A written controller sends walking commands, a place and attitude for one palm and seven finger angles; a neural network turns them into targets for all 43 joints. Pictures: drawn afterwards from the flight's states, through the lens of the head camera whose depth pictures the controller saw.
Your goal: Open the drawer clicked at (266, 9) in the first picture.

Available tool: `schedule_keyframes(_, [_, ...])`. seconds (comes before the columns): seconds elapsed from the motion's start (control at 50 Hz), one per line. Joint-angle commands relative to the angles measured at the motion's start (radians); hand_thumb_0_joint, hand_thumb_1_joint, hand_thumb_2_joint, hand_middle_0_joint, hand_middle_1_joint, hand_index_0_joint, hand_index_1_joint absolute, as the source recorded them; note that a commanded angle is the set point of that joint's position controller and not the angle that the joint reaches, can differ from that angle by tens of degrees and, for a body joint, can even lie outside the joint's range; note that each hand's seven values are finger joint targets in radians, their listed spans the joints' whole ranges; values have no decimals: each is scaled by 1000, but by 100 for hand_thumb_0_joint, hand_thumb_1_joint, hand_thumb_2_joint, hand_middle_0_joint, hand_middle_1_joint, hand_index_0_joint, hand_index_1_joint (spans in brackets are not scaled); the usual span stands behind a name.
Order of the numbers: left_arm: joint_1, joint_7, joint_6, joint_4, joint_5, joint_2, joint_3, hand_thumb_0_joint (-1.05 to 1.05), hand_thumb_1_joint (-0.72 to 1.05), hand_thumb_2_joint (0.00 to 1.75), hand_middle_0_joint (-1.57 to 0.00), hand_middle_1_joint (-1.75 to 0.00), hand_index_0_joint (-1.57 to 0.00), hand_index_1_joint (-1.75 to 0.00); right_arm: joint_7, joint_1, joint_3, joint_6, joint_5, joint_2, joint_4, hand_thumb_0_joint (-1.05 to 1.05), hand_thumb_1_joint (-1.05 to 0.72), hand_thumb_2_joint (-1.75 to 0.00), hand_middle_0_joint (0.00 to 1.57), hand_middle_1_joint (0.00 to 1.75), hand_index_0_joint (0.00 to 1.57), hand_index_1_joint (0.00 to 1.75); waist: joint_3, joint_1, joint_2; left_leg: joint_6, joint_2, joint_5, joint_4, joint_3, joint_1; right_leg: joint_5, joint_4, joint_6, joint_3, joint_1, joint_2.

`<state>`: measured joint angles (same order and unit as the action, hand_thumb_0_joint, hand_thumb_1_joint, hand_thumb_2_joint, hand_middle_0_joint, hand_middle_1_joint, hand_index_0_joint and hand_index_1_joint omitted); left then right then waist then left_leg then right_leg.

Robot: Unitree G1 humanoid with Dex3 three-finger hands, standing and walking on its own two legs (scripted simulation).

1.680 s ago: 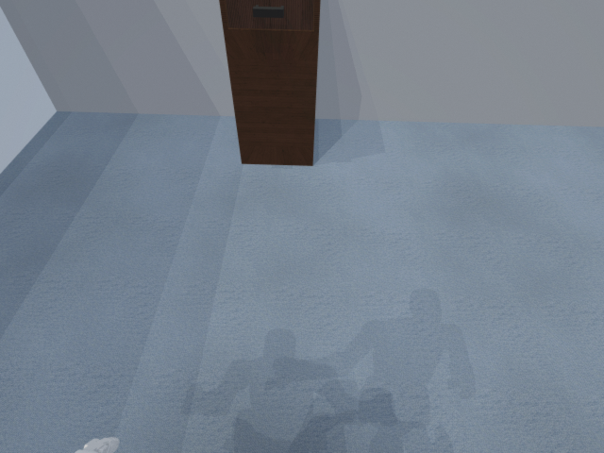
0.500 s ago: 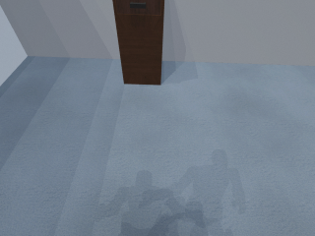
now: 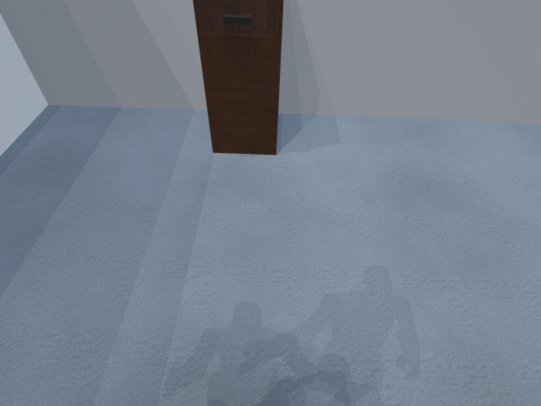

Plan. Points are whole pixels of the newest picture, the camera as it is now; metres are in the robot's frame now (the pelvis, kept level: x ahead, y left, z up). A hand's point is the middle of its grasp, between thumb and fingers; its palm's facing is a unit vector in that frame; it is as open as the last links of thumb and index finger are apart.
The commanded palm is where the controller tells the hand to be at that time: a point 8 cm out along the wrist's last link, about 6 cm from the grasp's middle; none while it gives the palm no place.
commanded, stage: walk to a spot facing it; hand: left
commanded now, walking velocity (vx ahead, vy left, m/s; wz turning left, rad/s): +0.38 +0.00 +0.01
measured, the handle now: (237, 17) +1.57 +0.25 -0.01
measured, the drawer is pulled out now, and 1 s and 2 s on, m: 0.00 0.00 0.00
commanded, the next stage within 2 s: take the last steps up to it in 1.48 s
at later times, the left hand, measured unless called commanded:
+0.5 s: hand (187, 347) +0.26 +0.18 -0.19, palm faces -0.06 -0.98 -0.17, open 7.3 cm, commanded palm none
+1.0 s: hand (185, 309) +0.35 +0.21 -0.21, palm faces +0.10 -0.99 -0.14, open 7.3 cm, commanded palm none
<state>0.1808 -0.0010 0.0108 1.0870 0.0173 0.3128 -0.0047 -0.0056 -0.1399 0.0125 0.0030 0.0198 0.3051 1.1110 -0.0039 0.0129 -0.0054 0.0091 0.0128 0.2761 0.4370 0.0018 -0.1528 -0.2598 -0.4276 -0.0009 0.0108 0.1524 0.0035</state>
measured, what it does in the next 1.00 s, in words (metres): walks ahead: right foot, then left foot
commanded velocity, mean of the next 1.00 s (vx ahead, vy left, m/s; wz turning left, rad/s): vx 0.38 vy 0.00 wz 0.01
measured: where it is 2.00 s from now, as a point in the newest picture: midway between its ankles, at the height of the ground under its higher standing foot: (278, 278)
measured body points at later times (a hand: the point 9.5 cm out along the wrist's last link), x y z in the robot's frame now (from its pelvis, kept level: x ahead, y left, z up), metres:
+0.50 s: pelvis +0.17 +0.00 -0.02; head +0.21 +0.00 +0.43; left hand +0.26 +0.23 -0.17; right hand -0.01 -0.18 -0.14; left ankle -0.01 +0.12 -0.74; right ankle +0.28 -0.12 -0.73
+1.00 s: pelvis +0.38 +0.03 -0.02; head +0.39 +0.07 +0.43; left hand +0.34 +0.26 -0.19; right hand +0.49 -0.20 -0.14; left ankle +0.44 +0.12 -0.74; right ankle +0.30 -0.11 -0.68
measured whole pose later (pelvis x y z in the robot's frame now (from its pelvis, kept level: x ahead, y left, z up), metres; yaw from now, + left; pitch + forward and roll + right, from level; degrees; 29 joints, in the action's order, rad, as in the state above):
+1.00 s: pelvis +0.38 +0.03 -0.02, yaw +1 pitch -2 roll -2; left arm 0.35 0.01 -0.01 1.11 0.02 0.20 0.06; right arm -0.01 -0.18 -0.04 -0.08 0.03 0.15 0.98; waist -0.03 0.02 -0.05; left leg -0.05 0.09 0.28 0.66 -0.17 -0.35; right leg -0.45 -1.01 -0.01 -0.09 0.29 -0.06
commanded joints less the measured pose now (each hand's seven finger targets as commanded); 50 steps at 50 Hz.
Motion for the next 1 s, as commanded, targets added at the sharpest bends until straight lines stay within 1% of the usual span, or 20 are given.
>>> schedule_keyframes(0.0, [130, 4, -10, -34, 4, 139, 41, 0, 90, 90, -20, -30, -20, -30, 5, -34, -26, -12, 5, 78, -61, 0, -90, -90, 20, 30, 20, 30, -111, 19, -125, -23, 15, 203, 106, -11, -222, -403, 195, -104, 267, 26, -182])
schedule_keyframes(0.04, [159, 0, -24, -40, 1, 140, 56, 0, 90, 90, -20, -30, -20, -30, 5, -51, -32, -25, 3, 58, -77, 0, -90, -90, 20, 30, 20, 30, -106, 12, -153, -20, 28, 144, 188, -49, -242, -338, 215, -155, 330, 7, -253])
schedule_keyframes(0.1, [126, 0, -34, -53, 0, 99, 60, 0, 90, 90, -20, -30, -20, -30, 5, -160, -39, -47, -5, 31, -52, 0, -90, -90, 20, 30, 20, 30, -82, -45, -55, -33, 51, 89, 34, -54, -36, -116, 57, -130, 172, 106, -184])
schedule_keyframes(0.14, [59, 8, -35, -90, 0, -6, 45, 0, 90, 90, -20, -30, -20, -30, 15, -385, -69, -62, 9, 121, 24, 0, -90, -90, 20, 30, 20, 30, -95, -126, 309, -151, 296, 15, -186, 328, 214, -162, -423, -28, -92, 416, 16])
schedule_keyframes(0.16, [-25, 0, -48, -137, 6, -3, 41, 0, 90, 90, -20, -30, -20, -30, 30, -471, -67, -64, 9, 105, 45, 0, -90, -90, 20, 30, 20, 30, -155, -144, 264, -212, 382, -174, -226, 454, 267, -294, -586, -24, -46, 580, 2])
schedule_keyframes(0.2, [-42, 10, -61, -128, 4, -6, 48, 0, 90, 90, -20, -30, -20, -30, 39, -441, -56, -76, 0, 41, 36, 0, -90, -90, 20, 30, 20, 30, -152, -107, 68, -250, 388, -418, -174, 360, 288, -223, -687, -24, -1, 636, -88])
schedule_keyframes(0.28, [-21, 31, -41, -116, 5, -74, 50, 0, 90, 90, -20, -30, -20, -30, 47, -398, -53, -96, -2, -11, 37, 0, -90, -90, 20, 30, 20, 30, -139, -54, 138, -188, 273, -372, -232, 129, 208, -75, -611, 2, -57, 563, -119])
schedule_keyframes(0.4, [-105, 36, -44, -145, -1, -108, 49, 0, 90, 90, -20, -30, -20, -30, 47, -431, -59, -95, 3, -26, 75, 0, -90, -90, 20, 30, 20, 30, -142, -50, 140, -152, 231, -516, -226, 2, 132, 44, -267, -29, -161, 329, -57])
schedule_keyframes(0.46, [87, 27, -55, -90, 5, -70, 69, 0, 90, 90, -20, -30, -20, -30, 47, -395, -67, -90, -5, 0, 77, 0, -90, -90, 20, 30, 20, 30, -43, 50, 133, -117, 220, -760, 26, -55, 120, 80, -176, -64, -181, 64, -9])
schedule_keyframes(0.48, [237, 21, -66, -45, 12, -26, 84, 0, 90, 90, -20, -30, -20, -30, 42, -383, -70, -89, -9, -7, 69, 0, -90, -90, 20, 30, 20, 30, 31, 118, 73, -86, 181, -676, 226, -74, 17, 115, -131, -77, -160, -156, -14])
schedule_keyframes(0.5, [377, 5, -78, -12, 20, 70, 109, 0, 90, 90, -20, -30, -20, -30, 27, -403, -64, -89, -18, -49, 49, 0, -90, -90, 20, 30, 20, 30, 143, 164, -92, -58, 105, -329, 535, -104, -201, 34, -66, -140, 85, -379, -232])
schedule_keyframes(0.52, [428, -6, -77, 6, 8, 161, 125, 0, 90, 90, -20, -30, -20, -30, 28, -424, -58, -90, -24, -109, 15, 0, -90, -90, 20, 30, 20, 30, 216, 130, -249, -37, -9, 270, 897, -67, -405, 21, 87, -250, 538, -432, -501])
schedule_keyframes(0.56, [243, -7, -68, -41, -4, 93, 105, 0, 90, 90, -20, -30, -20, -30, 18, -266, -73, -76, -16, -103, -20, 0, -90, -90, 20, 30, 20, 30, 16, 91, -85, -56, 96, 153, 1010, 13, -483, -306, 220, -232, 472, -113, -459])
schedule_keyframes(0.66, [82, -17, -82, -69, 13, -39, 69, 0, 90, 90, -20, -30, -20, -30, 4, -325, -69, -24, 9, -149, -19, 0, -90, -90, 20, 30, 20, 30, -59, -57, -86, -9, 160, 51, 711, -31, -331, -122, 245, -144, 49, 232, -322])
schedule_keyframes(0.8, [134, -4, -83, -50, 15, 11, 78, 0, 90, 90, -20, -30, -20, -30, -28, -133, -76, -44, 2, -122, -120, 0, -90, -90, 20, 30, 20, 30, -108, -26, -96, -1, 121, -36, 300, -121, -224, -158, 230, -139, -5, 195, -289])
schedule_keyframes(0.86, [132, -2, -73, -52, 10, 13, 82, 0, 90, 90, -20, -30, -20, -30, -23, -208, -85, -59, 3, -75, -101, 0, -90, -90, 20, 30, 20, 30, -86, -78, -8, -1, 76, -44, 148, -171, -5, -129, 82, -105, -64, 221, -240])
schedule_keyframes(0.88, [146, 3, -69, -60, 6, -16, 76, 0, 90, 90, -20, -30, -20, -30, -13, -302, -96, -65, 9, -21, -74, 0, -90, -90, 20, 30, 20, 30, -43, -116, 116, -22, 109, 53, 64, -94, 126, -74, -124, -76, -120, 268, -173])
schedule_keyframes(0.9, [155, 11, -68, -85, -2, -84, 68, 0, 90, 90, -20, -30, -20, -30, -3, -425, -126, -73, 21, 95, -52, 0, -90, -90, 20, 30, 20, 30, -3, -151, 384, -104, 340, 211, -127, 280, 233, -205, -483, -18, -207, 436, -49])
schedule_keyframes(0.92, [95, 8, -72, -127, 5, -68, 65, 0, 90, 90, -20, -30, -20, -30, 9, -479, -123, -70, 19, 118, -36, 0, -90, -90, 20, 30, 20, 30, 1, -164, 387, -158, 442, 210, -250, 493, 247, -324, -714, -17, -112, 549, -12])
schedule_keyframes(0.98, [85, 21, -67, -82, 13, -68, 77, 0, 90, 90, -20, -30, -20, -30, 22, -261, -85, -80, 6, -5, -89, 0, -90, -90, 20, 30, 20, 30, -73, -66, 113, -140, 368, 131, -258, 261, 53, -67, -834, -15, -17, 544, -136])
